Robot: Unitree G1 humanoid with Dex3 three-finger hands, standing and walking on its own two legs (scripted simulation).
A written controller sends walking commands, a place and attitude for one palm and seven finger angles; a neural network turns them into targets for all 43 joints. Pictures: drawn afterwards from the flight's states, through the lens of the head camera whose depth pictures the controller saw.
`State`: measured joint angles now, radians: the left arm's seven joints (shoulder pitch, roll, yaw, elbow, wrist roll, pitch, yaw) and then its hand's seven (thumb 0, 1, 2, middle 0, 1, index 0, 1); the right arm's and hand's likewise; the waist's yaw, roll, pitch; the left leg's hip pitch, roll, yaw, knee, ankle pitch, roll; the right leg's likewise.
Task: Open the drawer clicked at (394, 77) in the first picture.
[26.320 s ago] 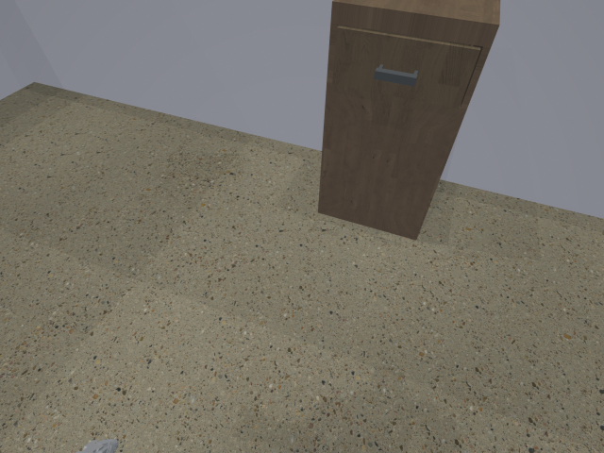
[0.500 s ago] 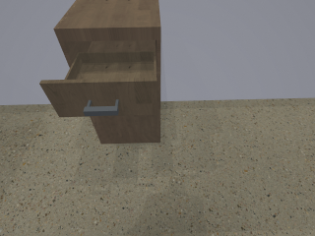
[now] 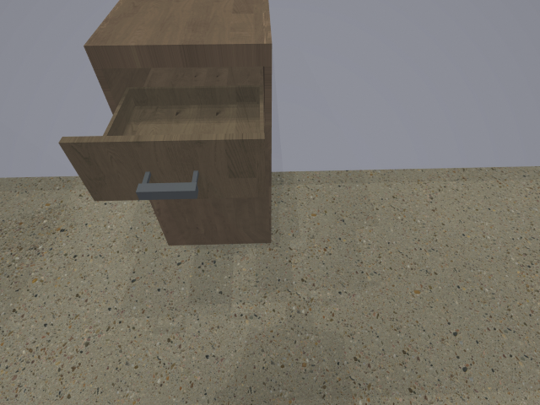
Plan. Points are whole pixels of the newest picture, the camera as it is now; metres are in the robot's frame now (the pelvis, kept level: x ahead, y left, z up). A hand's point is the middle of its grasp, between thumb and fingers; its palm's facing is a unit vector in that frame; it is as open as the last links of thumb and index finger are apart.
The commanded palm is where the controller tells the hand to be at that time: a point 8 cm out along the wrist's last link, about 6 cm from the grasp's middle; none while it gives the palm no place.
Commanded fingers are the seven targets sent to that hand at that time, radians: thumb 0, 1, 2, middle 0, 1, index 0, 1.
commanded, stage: look to check the result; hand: left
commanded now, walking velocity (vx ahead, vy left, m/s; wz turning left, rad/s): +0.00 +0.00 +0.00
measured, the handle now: (169, 183) +0.54 +0.25 -0.04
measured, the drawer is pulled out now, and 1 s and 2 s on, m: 0.30 0.30 0.30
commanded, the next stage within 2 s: stand and wait in 0.40 s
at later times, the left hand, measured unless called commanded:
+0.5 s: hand out of the picture +0.01 +0.17 -0.17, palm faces +0.04 -0.98 -0.21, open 7.4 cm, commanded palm none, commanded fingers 0.00 0.90 0.90 -0.20 -0.30 -0.20 -0.30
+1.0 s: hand out of the picture +0.03 +0.18 -0.17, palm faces +0.03 -0.97 -0.23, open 7.4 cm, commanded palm none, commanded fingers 0.00 0.90 0.90 -0.20 -0.30 -0.20 -0.30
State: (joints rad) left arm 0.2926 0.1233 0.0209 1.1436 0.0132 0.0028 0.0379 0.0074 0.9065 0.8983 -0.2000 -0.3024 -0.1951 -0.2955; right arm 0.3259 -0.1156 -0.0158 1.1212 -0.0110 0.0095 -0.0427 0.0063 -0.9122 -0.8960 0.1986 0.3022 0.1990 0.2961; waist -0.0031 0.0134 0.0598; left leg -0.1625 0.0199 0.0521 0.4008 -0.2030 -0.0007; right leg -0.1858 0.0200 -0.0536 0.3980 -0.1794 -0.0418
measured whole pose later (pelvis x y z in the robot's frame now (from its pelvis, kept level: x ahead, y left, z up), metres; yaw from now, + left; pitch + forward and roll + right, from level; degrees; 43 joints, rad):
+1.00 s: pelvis +0.02 -0.01 +0.00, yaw +0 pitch -2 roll +0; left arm 0.22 0.18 0.03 1.14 0.01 -0.01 0.03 0.01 0.90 0.90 -0.20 -0.30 -0.20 -0.30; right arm 0.25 -0.17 -0.02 1.13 -0.01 0.01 -0.04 0.01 -0.91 -0.90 0.20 0.30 0.20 0.30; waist -0.01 0.02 0.07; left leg -0.12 0.04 0.05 0.36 -0.21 -0.02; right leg -0.13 0.04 -0.06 0.34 -0.18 -0.06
